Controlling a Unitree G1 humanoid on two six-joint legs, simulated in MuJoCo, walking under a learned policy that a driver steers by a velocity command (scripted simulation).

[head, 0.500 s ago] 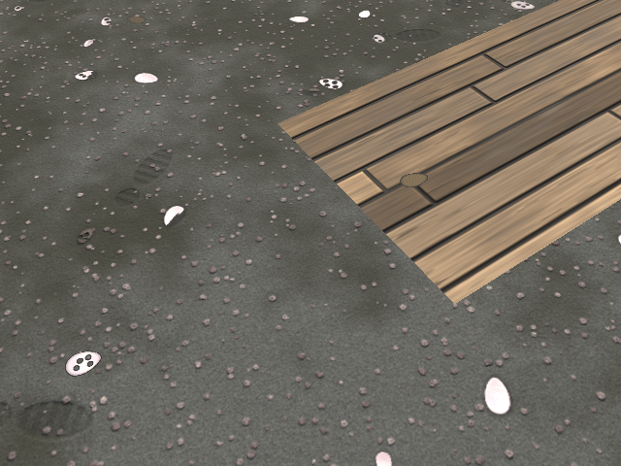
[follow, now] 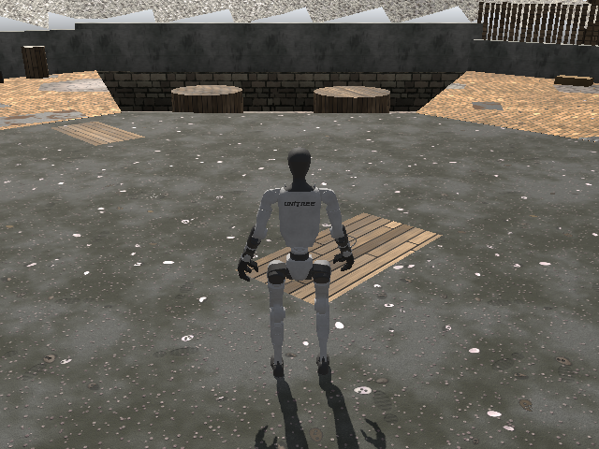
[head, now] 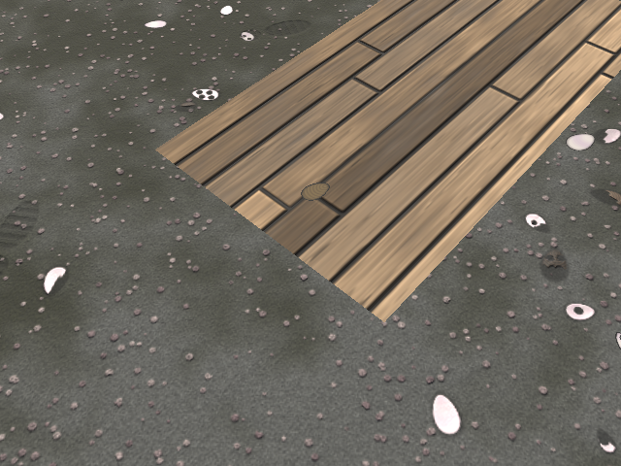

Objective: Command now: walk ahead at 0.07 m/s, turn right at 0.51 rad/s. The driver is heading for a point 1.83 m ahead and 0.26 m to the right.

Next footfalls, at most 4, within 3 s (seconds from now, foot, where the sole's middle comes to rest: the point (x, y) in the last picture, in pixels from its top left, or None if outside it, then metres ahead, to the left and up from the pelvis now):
0.14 right None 0.05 -0.14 -0.77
0.60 left None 0.11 0.09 -0.77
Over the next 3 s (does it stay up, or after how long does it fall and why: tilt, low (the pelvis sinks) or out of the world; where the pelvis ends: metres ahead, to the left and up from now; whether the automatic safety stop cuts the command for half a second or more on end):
stays up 0.16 -0.08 0.00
